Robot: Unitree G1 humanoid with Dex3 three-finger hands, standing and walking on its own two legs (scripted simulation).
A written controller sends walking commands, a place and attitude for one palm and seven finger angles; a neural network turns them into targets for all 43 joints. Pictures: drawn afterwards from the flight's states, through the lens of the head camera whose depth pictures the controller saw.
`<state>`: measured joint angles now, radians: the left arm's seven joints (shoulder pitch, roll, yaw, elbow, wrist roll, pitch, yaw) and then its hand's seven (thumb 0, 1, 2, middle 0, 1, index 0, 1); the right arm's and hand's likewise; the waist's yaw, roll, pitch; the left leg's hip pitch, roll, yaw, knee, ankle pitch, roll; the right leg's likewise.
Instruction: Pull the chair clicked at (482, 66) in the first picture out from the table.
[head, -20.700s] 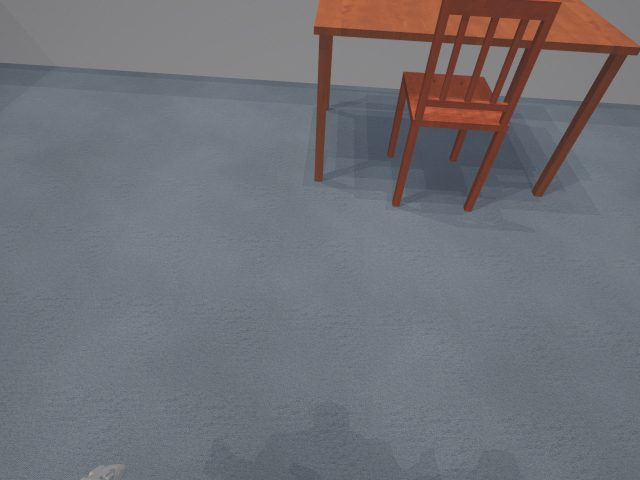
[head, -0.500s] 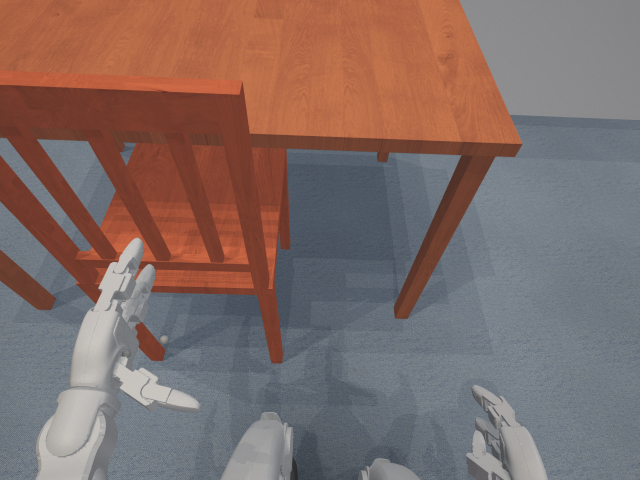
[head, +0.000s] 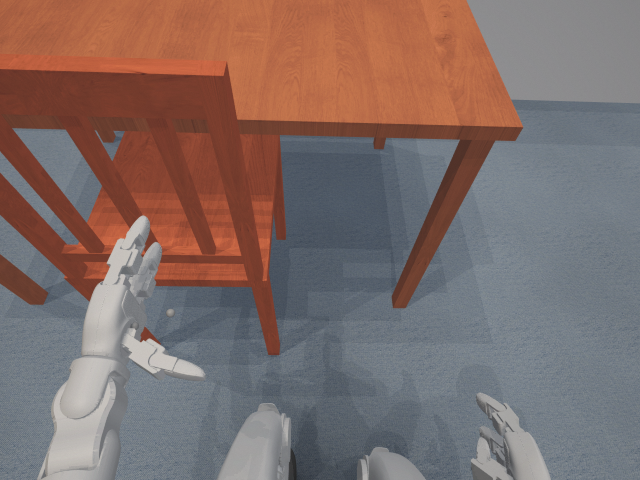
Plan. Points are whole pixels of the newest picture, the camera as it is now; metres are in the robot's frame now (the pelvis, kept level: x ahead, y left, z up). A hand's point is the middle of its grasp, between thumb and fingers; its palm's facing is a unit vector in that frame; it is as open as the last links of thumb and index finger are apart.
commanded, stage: aim the fingers beside a spindle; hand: left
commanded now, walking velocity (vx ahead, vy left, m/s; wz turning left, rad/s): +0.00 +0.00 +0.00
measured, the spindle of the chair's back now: (120, 195) +0.47 +0.31 +0.03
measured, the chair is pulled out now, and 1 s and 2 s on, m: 0.00 0.00 0.00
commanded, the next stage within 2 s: none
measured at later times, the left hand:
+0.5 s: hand (197, 291) +0.34 +0.18 +0.01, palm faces +0.03 -1.00 -0.03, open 17.0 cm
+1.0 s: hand (196, 297) +0.33 +0.18 +0.02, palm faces +0.03 -1.00 -0.04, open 17.0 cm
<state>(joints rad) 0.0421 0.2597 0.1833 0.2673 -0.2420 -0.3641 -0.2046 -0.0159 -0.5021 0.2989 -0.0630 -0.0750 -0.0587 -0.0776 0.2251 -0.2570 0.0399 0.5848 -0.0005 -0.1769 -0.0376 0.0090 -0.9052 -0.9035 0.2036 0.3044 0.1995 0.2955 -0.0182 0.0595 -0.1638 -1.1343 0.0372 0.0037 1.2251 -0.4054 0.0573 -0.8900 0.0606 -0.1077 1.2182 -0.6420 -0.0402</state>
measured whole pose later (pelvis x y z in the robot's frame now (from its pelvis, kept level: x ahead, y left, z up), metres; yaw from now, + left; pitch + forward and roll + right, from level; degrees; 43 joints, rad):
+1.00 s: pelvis -0.01 -0.01 -0.02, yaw -1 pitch +20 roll -4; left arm -0.09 0.24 0.17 0.38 -0.20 -0.44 -0.15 -0.02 -0.50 0.30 -0.06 -0.08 -0.06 -0.08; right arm 0.20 -0.26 0.03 0.60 -0.01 -0.11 -0.02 0.01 -0.91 -0.90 0.20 0.30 0.20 0.30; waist -0.02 0.05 -0.18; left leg -1.22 0.05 0.00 1.29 -0.42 0.05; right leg -0.98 0.07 -0.11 1.30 -0.67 -0.05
